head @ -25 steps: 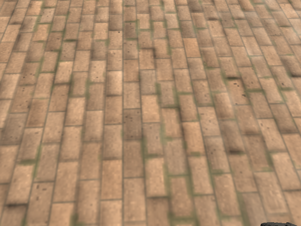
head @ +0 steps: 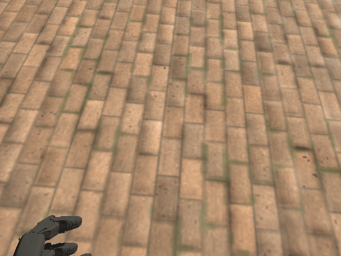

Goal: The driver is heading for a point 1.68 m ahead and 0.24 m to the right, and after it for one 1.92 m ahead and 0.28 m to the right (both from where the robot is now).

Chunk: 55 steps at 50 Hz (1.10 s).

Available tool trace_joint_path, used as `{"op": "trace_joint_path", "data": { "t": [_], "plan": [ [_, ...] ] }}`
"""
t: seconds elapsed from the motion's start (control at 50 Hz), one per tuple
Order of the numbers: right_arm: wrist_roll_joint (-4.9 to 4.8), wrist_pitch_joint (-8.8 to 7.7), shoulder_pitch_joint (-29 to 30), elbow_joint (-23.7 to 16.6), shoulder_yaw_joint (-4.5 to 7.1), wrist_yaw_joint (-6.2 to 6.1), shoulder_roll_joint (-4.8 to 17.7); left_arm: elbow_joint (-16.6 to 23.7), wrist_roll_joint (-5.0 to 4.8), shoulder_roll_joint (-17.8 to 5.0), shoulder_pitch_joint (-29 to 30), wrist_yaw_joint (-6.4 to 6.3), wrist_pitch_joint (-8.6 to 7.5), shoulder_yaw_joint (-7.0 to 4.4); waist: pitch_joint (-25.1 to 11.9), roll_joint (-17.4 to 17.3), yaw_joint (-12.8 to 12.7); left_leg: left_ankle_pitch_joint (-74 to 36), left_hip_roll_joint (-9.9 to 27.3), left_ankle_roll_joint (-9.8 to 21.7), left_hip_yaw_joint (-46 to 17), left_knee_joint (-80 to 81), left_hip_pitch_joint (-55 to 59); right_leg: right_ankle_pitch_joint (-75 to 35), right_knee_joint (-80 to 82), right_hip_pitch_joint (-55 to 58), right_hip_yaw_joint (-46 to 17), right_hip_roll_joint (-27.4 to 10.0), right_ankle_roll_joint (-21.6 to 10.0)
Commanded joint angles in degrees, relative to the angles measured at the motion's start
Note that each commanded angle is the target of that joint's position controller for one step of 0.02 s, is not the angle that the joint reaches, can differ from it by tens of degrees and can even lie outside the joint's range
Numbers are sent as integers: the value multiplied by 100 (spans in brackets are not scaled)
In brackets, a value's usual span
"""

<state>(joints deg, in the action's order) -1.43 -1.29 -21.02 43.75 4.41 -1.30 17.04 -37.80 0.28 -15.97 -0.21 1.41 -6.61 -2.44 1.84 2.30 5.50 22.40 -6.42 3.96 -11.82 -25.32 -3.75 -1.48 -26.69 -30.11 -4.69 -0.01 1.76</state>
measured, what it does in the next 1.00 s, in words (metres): walks ahead: right foot, then left foot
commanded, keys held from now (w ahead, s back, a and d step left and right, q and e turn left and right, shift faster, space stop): q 0.20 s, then no key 0.10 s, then e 0.70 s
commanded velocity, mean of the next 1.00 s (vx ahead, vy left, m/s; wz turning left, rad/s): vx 0.09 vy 0.00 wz -0.03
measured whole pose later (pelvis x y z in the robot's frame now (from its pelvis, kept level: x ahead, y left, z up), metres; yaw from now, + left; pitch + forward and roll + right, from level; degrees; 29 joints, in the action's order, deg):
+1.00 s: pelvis +0.15 -0.04 +0.01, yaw -7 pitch +2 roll +3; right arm -0.1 1.8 -5.3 41.0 5.4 -3.7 17.8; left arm -41.9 -0.5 -17.2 -11.2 -0.6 0.5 -3.1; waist 3.6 -1.2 -1.3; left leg 23.0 -0.6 -4.4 -3.4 -64.1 -30.3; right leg 12.0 -26.7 -16.4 -2.2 2.5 -4.7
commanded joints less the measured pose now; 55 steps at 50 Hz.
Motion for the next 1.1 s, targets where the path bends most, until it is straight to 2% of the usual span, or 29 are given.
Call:
{"op": "trace_joint_path", "data": {
  "t": [0.02, 0.04, 0.06, 0.08, 0.1, 0.12, 0.14, 0.18, 0.22, 0.28, 0.32, 0.38, 0.42, 0.44, 0.46, 0.48, 0.52, 0.56, 0.6, 0.68, 0.76, 0.78, 0.8, 0.82, 0.84, 0.88, 0.92, 0.98, 1.1],
  "plan": [
    [13, 15, 335, -457, 180, -55, 711, 243, 104, -903, -604, -50, -170, -344, -715, -897, -729, -3404, 861, 196, -903, -1083, -328, -562, 402, 1714, 107, -76, -407],
    [123, 8, 368, -678, 68, -55, 404, 212, 220, -1257, -1335, -94, -168, -410, -1633, -219, -983, -2095, 475, -82, -506, -2649, -1130, -2110, -35, 3345, -762, -1150, -786],
    [33, -7, -926, -648, -38, -12, 96, 98, 217, -1429, -1548, -66, -42, -435, -2626, 1590, -477, 2050, -276, -439, -35, -4402, -2891, -2848, -139, 5219, -2927, -2740, -1973],
    [-24, 35, -1007, -484, 87, -9, 813, 202, 51, -1017, -1430, -51, 64, -372, -2552, 1031, -559, 1643, 286, -566, -96, -5102, -3293, -1466, 122, 4866, -3269, -2721, -1907],
    [-51, 119, -246, -584, 190, -27, 1097, 314, 37, -654, -1166, -100, 142, -265, -1706, 565, -768, 1192, 453, -689, 154, -5272, -3541, -1076, 268, 4156, -2306, -2335, -1642],
    [-19, 211, 139, -677, 213, -69, 1092, 302, 65, -539, -834, -125, 229, -200, -1191, 195, -696, 860, 634, -779, 384, -5122, -3490, -1073, 409, 3388, -1624, -2018, -1469],
    [26, 293, 286, -756, 239, -90, 1048, 271, 63, -486, -625, -138, 285, -171, -792, 215, -591, 688, 784, -832, 461, -4920, -3378, -1096, 528, 2729, -1179, -1793, -1428],
    [-13, 423, 123, -785, 185, -88, 671, 166, 133, -583, -441, -153, 302, -201, -469, 551, -386, 458, 879, -852, 743, -4351, -2772, -994, 927, 1782, -445, -1452, -1376],
    [33, 436, 236, -877, 117, -94, 441, 54, 135, -704, -447, -167, 289, -254, -553, 601, -417, 296, 909, -877, 866, -3786, -2657, -1539, 1044, 1793, -183, -1529, -1554],
    [109, 413, 466, -963, 48, -36, 363, -61, 44, -847, -351, -182, 356, -299, -921, 400, -443, -271, 973, -803, 885, -2869, -2207, -1720, 1034, 1946, 73, -1651, -1657],
    [124, 413, 668, -995, 11, 13, 349, -149, -11, -886, -323, -162, 419, -289, -920, 408, -502, -524, 928, -730, 954, -2272, -1796, -1317, 1064, 1823, 203, -1589, -1617],
    [188, 407, 771, -937, -32, 47, 261, -374, -84, -719, -393, -45, 444, -173, -813, 348, -463, -885, 815, -587, 1027, -989, -1036, -329, 903, 1697, 154, -1393, -1447],
    [252, 360, 673, -845, -4, 45, 376, -536, -144, -468, -486, 35, 423, -31, -668, 250, -308, -1802, 758, -375, 1052, 403, 31, 575, 599, 1210, 173, -1061, -941],
    [292, 343, 674, -932, 63, -16, 765, -578, -7, -303, -734, 85, 388, 54, -837, -196, -441, -2957, 1504, -177, 298, 429, 650, 1314, 222, 890, 302, -750, -487],
    [347, 364, 1107, -1077, 50, -86, 991, -634, 105, -174, -1250, 129, 364, 95, -898, -1053, -917, -3204, 2275, 343, -201, 274, 396, 2436, 8, 807, 626, -373, -128],
    [331, 362, 1388, -1034, 24, -54, 745, -645, 38, -365, -1108, 77, 427, 73, -836, -1260, -814, -1883, 2087, 522, -21, 416, -471, 2247, 6, 1392, 610, -359, -12],
    [303, 316, 1480, -996, 66, -13, 759, -579, -12, -750, -705, -14, 517, -36, -360, -1180, -620, -945, 1581, 155, 328, 442, -532, 1553, -275, 1027, 705, -207, 8],
    [251, 278, 1299, -924, 112, -58, 843, -580, -39, -872, -855, -77, 605, -92, -228, -1198, -582, -1437, 1774, 215, 332, 429, -552, 1360, -590, 809, 648, -219, -37],
    [212, 282, 1106, -870, 155, -123, 852, -556, -86, -770, -921, -78, 638, -120, -302, -1135, -526, -2251, 2051, 420, 310, 290, -401, 1584, -1070, 605, 706, -171, -69],
    [185, 250, 1385, -930, 188, -223, 799, -448, -124, -570, -918, -16, 769, -183, -451, -1202, -492, -3470, 2718, 864, 167, 199, -415, 3297, -2335, 284, 634, -333, -110],
    [28, 287, 1921, -871, 229, -212, 793, -564, -106, -543, -1386, 56, 862, -253, -573, -928, -840, -3023, 2312, 346, 1022, -482, -899, 1652, -895, 1375, 996, -96, -278],
    [25, 301, 1618, -736, 214, -193, 641, -538, -56, -722, -1432, 38, 851, -322, -504, -423, -791, -2072, 1981, -41, 1428, -1156, -1240, 754, -189, 1764, 611, -105, -459],
    [250, 309, 1409, -859, 113, -178, 288, -374, -30, -1571, -1444, -75, 806, -525, -479, 1447, -560, 159, 1149, -739, 2076, -2909, -2584, -1438, 460, 2482, -1592, -1489, -1120],
    [229, 289, 2074, -1088, 83, -220, 310, -287, 184, -1649, -1653, -12, 709, -480, -684, 1591, -992, 1931, 463, -810, 1162, -4047, -3309, -1993, 842, 2539, -2858, -2242, -2174],
    [154, 271, 2046, -1013, 137, -232, 497, -225, 212, -1491, -1561, 15, 584, -423, -764, 792, -965, 1759, 618, -747, 736, -4588, -3467, -1906, 746, 2712, -2464, -2134, -2213],
    [167, 250, 1841, -785, 200, -275, 600, -163, -17, -1265, -1121, -80, 526, -385, -647, 144, -719, 822, 807, -689, 641, -4437, -3645, -1452, 513, 2807, -1697, -1606, -1667],
    [169, 240, 1693, -688, 233, -284, 618, -111, -115, -1108, -991, -190, 601, -316, -723, 249, -605, 252, 793, -774, 629, -4260, -3314, -1458, 543, 2673, -1437, -1334, -1472],
    [111, 219, 1576, -616, 204, -250, 478, -34, -97, -1091, -1090, -269, 660, -322, -806, 280, -626, -144, 649, -878, 644, -3870, -3230, -1244, 635, 2824, -1346, -1174, -1461],
    [119, 152, 1729, -606, 188, -214, 447, 91, -94, -1182, -1014, -344, 771, -381, -530, 520, -705, -380, 577, -1021, 545, -2498, -2898, 305, 788, 2449, -1713, -988, -1436]
  ]
}}
Next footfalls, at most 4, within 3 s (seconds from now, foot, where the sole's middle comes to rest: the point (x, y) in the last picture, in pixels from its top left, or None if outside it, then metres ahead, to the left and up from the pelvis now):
0.02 right None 0.20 -0.11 -0.77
0.44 left None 0.18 0.13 -0.77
1.32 left None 0.26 0.10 -0.77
1.74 right None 0.38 -0.26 -0.77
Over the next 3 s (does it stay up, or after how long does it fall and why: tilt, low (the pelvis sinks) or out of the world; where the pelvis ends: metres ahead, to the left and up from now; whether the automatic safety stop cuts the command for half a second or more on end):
stays up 0.98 -0.24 0.01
